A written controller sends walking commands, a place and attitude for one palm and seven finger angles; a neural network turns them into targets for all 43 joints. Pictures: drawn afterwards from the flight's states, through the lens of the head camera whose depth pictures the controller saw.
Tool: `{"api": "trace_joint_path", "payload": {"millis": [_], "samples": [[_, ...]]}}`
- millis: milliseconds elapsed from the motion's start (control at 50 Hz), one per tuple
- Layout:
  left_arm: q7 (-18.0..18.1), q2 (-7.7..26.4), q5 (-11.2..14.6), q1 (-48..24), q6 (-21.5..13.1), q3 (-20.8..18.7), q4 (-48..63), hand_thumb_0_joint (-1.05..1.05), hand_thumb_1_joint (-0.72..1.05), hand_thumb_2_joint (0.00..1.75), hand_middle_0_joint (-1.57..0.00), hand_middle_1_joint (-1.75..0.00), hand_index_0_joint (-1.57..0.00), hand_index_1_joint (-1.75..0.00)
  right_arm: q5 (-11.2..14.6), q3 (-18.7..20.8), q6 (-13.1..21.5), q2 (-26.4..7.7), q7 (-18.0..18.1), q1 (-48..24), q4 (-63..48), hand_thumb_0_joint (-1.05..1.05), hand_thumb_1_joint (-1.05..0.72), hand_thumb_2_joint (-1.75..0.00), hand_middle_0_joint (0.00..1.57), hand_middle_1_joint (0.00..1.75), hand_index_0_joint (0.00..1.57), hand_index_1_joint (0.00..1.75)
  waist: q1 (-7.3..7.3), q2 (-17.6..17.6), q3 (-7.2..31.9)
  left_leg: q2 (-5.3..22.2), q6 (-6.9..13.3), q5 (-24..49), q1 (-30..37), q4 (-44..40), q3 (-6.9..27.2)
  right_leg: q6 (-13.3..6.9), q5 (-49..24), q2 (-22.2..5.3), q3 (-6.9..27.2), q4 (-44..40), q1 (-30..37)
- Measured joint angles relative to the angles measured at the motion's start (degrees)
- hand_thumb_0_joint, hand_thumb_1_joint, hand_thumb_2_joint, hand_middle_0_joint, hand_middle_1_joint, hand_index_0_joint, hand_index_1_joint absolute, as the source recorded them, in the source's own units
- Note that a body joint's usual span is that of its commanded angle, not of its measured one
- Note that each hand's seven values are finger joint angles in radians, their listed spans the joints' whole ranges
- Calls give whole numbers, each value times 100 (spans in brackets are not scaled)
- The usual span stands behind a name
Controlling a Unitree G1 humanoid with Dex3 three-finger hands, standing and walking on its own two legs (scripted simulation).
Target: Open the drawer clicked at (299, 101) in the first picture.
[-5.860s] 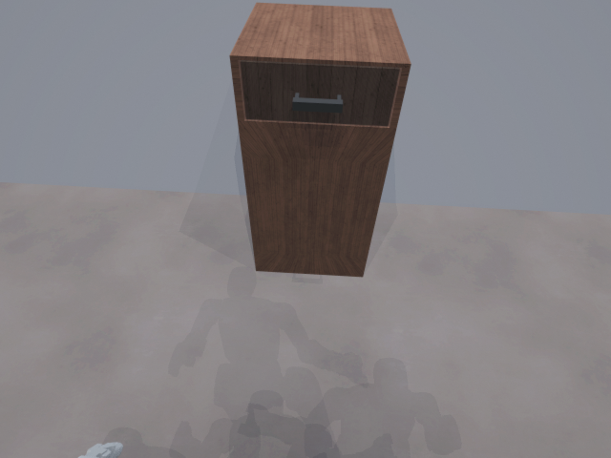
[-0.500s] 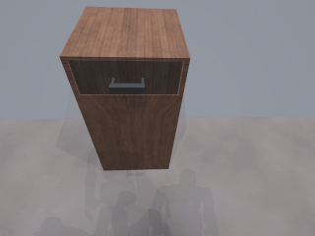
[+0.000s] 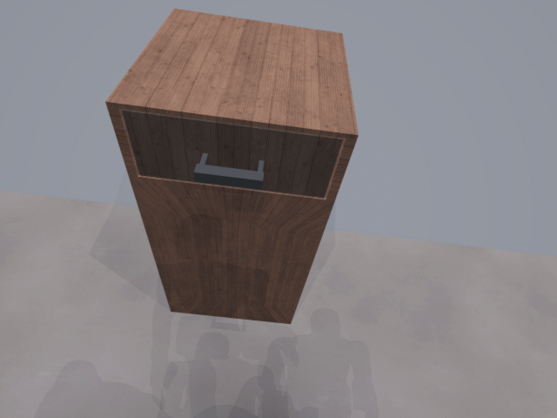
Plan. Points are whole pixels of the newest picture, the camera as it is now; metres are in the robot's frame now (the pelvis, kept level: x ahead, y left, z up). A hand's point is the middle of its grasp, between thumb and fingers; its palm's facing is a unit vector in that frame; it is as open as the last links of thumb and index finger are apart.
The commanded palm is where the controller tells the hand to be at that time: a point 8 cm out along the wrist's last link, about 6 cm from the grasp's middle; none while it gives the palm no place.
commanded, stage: shuffle to correct the standing spot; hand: left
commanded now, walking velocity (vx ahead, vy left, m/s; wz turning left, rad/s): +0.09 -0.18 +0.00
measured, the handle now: (231, 169) +0.54 +0.12 +0.02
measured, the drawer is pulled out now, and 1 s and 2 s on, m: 0.00 0.00 0.00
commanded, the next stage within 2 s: come to a stop and stand still in 0.12 s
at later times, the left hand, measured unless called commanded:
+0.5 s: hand (235, 410) +0.17 +0.06 -0.15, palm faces +0.05 -0.97 -0.22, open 7.3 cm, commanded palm none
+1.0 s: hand out of the picture +0.00 +0.13 -0.17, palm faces +0.12 -0.98 -0.19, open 7.4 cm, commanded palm none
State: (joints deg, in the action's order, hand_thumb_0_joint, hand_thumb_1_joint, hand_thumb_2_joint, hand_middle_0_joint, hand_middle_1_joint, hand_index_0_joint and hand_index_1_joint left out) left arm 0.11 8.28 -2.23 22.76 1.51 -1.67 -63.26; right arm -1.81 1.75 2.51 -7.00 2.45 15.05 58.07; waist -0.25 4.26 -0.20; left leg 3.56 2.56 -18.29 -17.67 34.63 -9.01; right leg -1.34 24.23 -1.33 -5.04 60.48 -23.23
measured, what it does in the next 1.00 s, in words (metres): steps on the spot: right foot, then left foot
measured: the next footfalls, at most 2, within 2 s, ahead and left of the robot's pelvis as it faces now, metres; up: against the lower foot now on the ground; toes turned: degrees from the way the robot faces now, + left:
right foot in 0.32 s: +0.15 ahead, -0.21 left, +0.00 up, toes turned -7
left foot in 0.80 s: +0.03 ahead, +0.04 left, +0.00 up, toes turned +3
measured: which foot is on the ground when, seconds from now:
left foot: down 0.00-0.30, up 0.32-0.78, down 0.80-1.00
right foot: up 0.00-0.30, down 0.32-0.82, up 0.84-1.00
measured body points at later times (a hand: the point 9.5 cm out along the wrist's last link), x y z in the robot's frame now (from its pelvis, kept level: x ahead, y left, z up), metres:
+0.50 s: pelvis +0.06 -0.11 +0.00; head +0.10 -0.13 +0.45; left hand +0.16 +0.11 -0.13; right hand +0.06 -0.35 -0.16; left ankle +0.01 +0.02 -0.65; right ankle +0.11 -0.21 -0.73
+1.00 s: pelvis +0.02 -0.07 +0.01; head +0.02 -0.04 +0.46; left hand -0.01 +0.18 -0.15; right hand +0.05 -0.29 -0.13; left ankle -0.01 +0.04 -0.73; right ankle +0.03 -0.19 -0.67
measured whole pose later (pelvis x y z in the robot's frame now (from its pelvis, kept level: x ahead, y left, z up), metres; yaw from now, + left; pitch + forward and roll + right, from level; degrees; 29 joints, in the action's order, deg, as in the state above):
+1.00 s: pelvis +0.02 -0.07 +0.01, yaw +2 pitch +0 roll +0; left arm 0.1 12.1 -1.6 19.4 2.2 -3.7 -60.8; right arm -1.8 0.9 0.1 -7.9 1.9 18.2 58.5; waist 1.0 3.2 1.1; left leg 0.3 1.1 -14.6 -7.9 22.5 -3.7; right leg 0.9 16.5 -1.6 -0.9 57.5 -27.7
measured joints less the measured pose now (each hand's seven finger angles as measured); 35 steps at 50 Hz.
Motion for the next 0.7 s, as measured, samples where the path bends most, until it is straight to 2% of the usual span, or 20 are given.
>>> {"api": "trace_joint_path", "payload": {"millis": [40, 100, 160, 220, 260, 300, 320, 380, 460, 540, 620, 700], "samples": [[-31, 73, -10, -201, 6, -57, 88, 0, 91, 90, -20, -30, -20, -30, 1, -22, 30, 1, 20, 104, 64, 0, -94, -90, 20, 30, 20, 29, -1, -43, -20, 13, -79, 156, 216, -358, 32, 85, -414, -125, 100, 364, -384], [-43, 173, 5, -500, -13, -123, 278, 0, 91, 90, -19, -30, -20, -30, 0, -65, 55, 37, 22, 254, 176, 0, -93, -90, 20, 30, 20, 29, 17, -115, -80, 76, -150, 321, 495, -792, 59, 212, -809, -288, 229, 296, -746], [-53, 244, 31, -779, 24, -159, 429, 0, 91, 90, -19, -30, -20, -30, -19, -69, 19, 69, -3, 368, 258, 0, -92, -90, 20, 30, 20, 29, -33, -212, -144, 187, -282, 355, 661, -980, 83, 300, -964, -395, 248, -305, -822], [-74, 287, 58, -1030, 55, -181, 532, 0, 91, 90, -19, -30, -20, -30, -52, -27, -59, 65, -41, 437, 301, 0, -91, -90, 20, 30, 21, 29, -148, -318, -214, 319, -444, 262, 712, -925, 100, 343, -918, -417, 157, -1211, -639], [-91, 303, 66, -1162, 42, -189, 596, 0, 91, 90, -19, -30, -20, -30, -65, 19, -119, 30, -62, 477, 321, 0, -91, -90, 20, 30, 21, 29, -239, -398, -249, 419, -571, 120, 683, -744, 124, 339, -898, -362, 57, -1826, -399], [-91, 322, 75, -1228, -60, -184, 676, 0, 91, 90, -19, -30, -20, -30, -53, 58, -173, -23, -84, 570, 335, 0, -91, -90, 20, 30, 21, 29, -287, -432, -245, 485, -707, -119, 607, -397, 155, 331, -1247, -305, -28, -2590, 10], [-66, 329, 68, -1247, -156, -181, 703, 0, 91, 90, -19, -30, -20, -30, -29, 70, -198, -57, -102, 624, 347, 0, -91, -90, 20, 30, 21, 29, -271, -412, -215, 478, -645, -333, 488, -65, 181, 273, -1298, -324, -33, -2744, 118], [32, 130, 90, -1386, -264, -77, 694, 0, 91, 90, -19, -30, -20, -30, 69, 118, -381, -273, -71, 510, 398, 0, -91, -90, 20, 30, 20, 29, -280, -667, -295, 321, -456, -1288, 53, 1145, 693, 50, -881, -226, -173, -2375, 121], [129, -53, 109, -1493, -267, 7, 776, 0, 91, 90, -19, -30, -20, -30, 109, 155, -490, -368, -73, 228, 354, 0, -91, -90, 20, 30, 20, 29, -200, -584, -357, -47, -500, -1210, -501, 2436, 665, -56, -970, -286, -243, -2621, 340], [211, -67, 130, -1548, -243, -42, 898, -1, 93, 90, -20, -30, -20, -30, 73, 193, -601, -425, -138, -134, 178, 0, -91, -90, 19, 30, 20, 29, -67, -489, -372, -282, -605, -762, -962, 3063, 618, -109, -1197, -316, -323, -2941, 420], [243, 35, 91, -1462, -166, -78, 897, -1, 92, 90, -20, -30, -21, -30, 32, 218, -657, -462, -202, -492, -56, 0, -91, -90, 19, 30, 20, 29, 39, -405, -357, -343, -630, -490, -1068, 2900, 636, -109, -1393, -354, -359, -3115, 368], [225, 206, 37, -1264, -62, -137, 840, -1, 92, 90, -20, -30, -21, -30, 39, 195, -612, -446, -253, -706, -242, 0, -91, -90, 19, 30, 20, 29, 170, -294, -308, -274, -554, -506, -744, 1997, 650, -65, -1524, -418, -356, -3145, 248]]}}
